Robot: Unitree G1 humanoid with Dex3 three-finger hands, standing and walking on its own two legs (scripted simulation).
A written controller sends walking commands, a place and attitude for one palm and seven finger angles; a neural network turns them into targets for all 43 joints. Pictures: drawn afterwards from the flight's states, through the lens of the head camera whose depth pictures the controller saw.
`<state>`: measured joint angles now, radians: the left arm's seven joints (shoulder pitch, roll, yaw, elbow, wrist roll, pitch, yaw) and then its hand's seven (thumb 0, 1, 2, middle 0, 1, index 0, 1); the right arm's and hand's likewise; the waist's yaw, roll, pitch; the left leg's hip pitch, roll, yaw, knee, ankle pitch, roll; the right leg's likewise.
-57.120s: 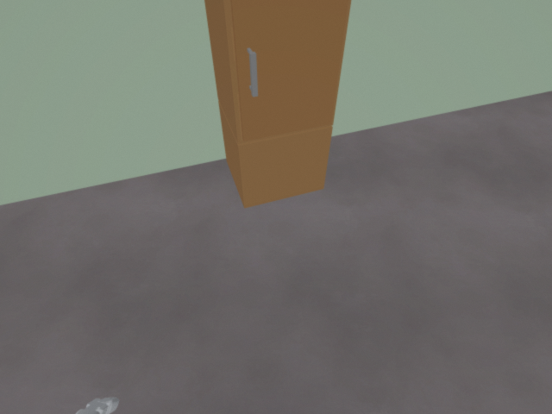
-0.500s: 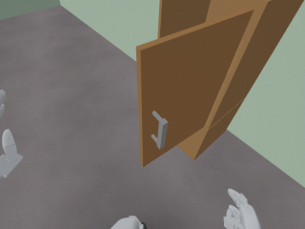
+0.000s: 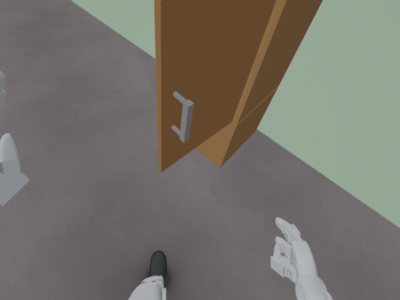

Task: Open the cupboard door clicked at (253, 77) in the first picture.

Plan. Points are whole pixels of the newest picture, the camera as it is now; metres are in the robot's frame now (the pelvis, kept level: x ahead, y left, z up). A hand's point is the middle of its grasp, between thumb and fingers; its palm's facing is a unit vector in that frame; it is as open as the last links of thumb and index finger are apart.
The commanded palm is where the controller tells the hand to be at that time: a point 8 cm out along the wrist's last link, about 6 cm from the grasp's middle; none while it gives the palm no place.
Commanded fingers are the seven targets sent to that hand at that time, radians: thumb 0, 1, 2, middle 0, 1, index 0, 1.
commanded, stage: stop stepping back and stand still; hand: left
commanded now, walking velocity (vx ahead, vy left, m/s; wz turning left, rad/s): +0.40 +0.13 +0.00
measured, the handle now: (181, 118) +0.55 +0.09 -0.03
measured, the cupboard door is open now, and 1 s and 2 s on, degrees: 84 84 84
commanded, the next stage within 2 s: let the arm hang, fingers relaxed in 1.00 s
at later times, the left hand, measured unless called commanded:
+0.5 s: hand (35, 296) +0.12 +0.19 +0.18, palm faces +0.25 -0.84 -0.48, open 7.4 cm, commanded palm +0.07 +0.27 +0.19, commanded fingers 0.00 0.90 0.90 -0.20 -0.30 -0.20 -0.30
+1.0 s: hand out of the picture +0.10 +0.25 +0.19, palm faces +0.38 -0.80 -0.47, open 7.4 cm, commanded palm +0.05 +0.30 +0.19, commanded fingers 0.00 0.90 0.90 -0.20 -0.30 -0.20 -0.30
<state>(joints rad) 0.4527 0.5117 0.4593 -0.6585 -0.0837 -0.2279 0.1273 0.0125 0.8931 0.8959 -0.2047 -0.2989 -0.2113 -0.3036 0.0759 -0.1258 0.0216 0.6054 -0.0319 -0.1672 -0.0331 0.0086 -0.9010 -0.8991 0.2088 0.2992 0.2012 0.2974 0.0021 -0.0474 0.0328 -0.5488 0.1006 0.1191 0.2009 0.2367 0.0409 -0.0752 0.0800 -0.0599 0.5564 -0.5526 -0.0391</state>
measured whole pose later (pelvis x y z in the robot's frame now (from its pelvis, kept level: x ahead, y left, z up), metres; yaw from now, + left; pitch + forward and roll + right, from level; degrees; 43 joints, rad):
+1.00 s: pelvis -0.10 +0.00 +0.02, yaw -1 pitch -1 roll -1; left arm 0.56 0.43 0.41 -0.52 -0.03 -0.21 0.15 0.01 0.89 0.90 -0.21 -0.30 -0.22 -0.30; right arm 0.20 -0.17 0.03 0.60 0.00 -0.14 -0.07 0.01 -0.90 -0.90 0.21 0.30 0.20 0.30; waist 0.00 -0.01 0.02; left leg -0.28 0.03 0.02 0.48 -0.19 0.00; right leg -0.20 0.02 -0.06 0.43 -0.22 -0.02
